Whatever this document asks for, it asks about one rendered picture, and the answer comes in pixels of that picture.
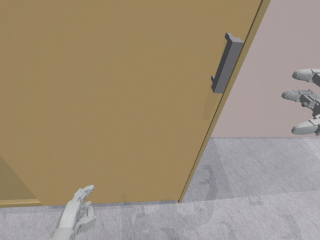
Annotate handle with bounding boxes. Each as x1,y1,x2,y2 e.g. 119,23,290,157
211,32,244,94

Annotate left robot forearm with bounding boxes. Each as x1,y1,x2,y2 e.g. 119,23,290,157
48,227,75,240

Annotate robot left hand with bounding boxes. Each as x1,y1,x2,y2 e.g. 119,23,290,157
56,184,96,236

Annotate robot right hand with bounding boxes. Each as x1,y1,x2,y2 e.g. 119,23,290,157
281,68,320,136

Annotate wardrobe door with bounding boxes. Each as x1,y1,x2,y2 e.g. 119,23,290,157
0,0,262,206
0,155,37,200

